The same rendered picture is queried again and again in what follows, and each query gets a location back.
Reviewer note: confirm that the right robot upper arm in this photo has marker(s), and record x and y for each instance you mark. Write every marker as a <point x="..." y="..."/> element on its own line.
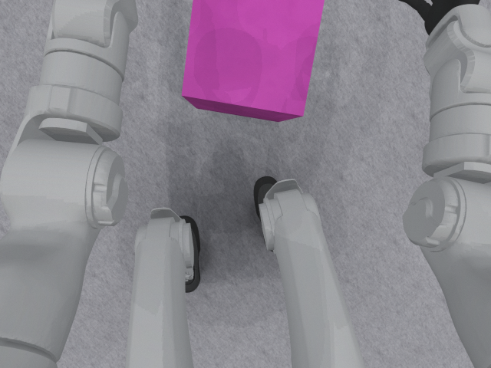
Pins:
<point x="450" y="219"/>

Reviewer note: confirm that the robot right hand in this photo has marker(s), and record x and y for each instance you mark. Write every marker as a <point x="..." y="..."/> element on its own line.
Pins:
<point x="432" y="14"/>

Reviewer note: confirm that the left robot upper arm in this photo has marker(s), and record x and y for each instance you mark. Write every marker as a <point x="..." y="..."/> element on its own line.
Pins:
<point x="58" y="196"/>

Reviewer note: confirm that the right robot foot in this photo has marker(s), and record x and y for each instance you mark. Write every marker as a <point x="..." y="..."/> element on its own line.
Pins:
<point x="262" y="186"/>

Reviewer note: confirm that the right robot forearm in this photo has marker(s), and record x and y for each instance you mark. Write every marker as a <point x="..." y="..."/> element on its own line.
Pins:
<point x="458" y="60"/>

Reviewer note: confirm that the right robot shin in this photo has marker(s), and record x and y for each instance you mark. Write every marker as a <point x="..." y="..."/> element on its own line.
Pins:
<point x="290" y="184"/>

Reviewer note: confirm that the left robot forearm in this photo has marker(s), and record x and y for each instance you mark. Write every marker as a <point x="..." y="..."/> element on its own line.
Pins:
<point x="85" y="55"/>

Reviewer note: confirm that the carton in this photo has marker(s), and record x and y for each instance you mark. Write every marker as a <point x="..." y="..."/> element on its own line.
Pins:
<point x="251" y="58"/>

